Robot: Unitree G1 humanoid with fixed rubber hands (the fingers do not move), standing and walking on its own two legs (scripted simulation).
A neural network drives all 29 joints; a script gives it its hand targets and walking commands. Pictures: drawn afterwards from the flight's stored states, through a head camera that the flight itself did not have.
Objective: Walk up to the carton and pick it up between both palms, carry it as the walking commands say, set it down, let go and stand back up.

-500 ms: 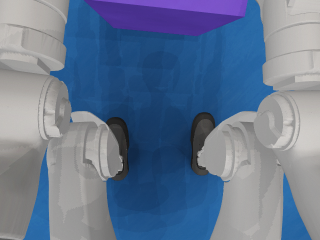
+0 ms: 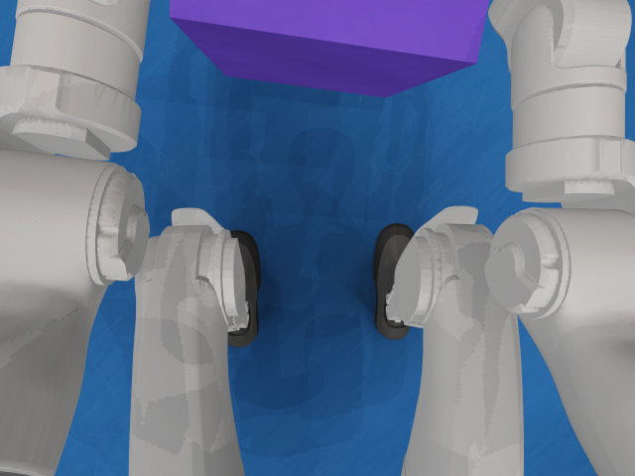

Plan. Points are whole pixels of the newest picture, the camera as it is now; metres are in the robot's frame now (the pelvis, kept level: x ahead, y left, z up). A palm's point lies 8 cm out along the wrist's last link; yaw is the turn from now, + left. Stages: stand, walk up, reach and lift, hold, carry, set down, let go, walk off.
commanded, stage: reach and lift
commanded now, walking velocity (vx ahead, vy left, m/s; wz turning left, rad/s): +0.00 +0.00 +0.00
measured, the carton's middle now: out of the picture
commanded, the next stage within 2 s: none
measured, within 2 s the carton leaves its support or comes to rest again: neither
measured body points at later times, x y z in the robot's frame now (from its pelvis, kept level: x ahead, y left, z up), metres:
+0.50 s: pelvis -0.02 +0.00 +0.04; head +0.32 -0.01 +0.33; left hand +0.58 +0.13 -0.03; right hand +0.55 -0.17 -0.04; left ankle +0.13 +0.13 -0.38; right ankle +0.14 -0.14 -0.38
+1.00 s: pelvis -0.03 +0.00 +0.10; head +0.29 -0.01 +0.41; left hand +0.56 +0.13 +0.04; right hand +0.52 -0.17 +0.03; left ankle +0.13 +0.13 -0.38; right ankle +0.14 -0.14 -0.38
